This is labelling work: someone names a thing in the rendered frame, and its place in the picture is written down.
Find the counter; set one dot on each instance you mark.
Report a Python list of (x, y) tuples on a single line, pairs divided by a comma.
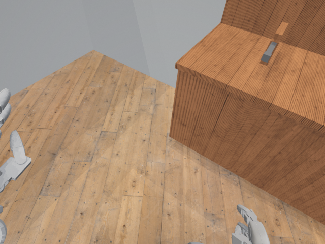
[(263, 121)]

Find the tap lever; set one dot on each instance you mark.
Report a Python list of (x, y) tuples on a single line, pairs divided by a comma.
[(266, 56)]

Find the right robot hand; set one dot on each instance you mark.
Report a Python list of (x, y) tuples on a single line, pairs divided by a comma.
[(255, 233)]

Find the left robot hand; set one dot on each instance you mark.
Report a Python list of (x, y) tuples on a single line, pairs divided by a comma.
[(13, 167)]

